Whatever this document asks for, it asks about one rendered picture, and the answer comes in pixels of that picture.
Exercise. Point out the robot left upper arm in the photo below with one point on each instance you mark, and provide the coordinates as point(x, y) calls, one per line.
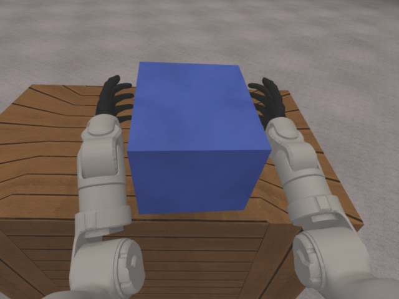
point(111, 269)

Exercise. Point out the robot left hand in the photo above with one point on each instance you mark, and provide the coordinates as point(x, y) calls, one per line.
point(107, 101)

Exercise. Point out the robot right hand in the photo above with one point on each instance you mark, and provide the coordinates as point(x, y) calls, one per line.
point(272, 101)

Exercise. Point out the right robot forearm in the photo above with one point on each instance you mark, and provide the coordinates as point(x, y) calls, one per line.
point(311, 204)

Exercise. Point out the robot right upper arm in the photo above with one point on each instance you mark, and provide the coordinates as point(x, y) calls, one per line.
point(334, 262)

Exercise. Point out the pedestal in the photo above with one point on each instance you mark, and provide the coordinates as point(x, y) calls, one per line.
point(243, 254)

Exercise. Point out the left robot forearm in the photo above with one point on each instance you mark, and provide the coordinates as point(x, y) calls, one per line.
point(101, 180)

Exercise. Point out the carton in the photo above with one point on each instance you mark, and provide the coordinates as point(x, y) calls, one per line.
point(196, 143)

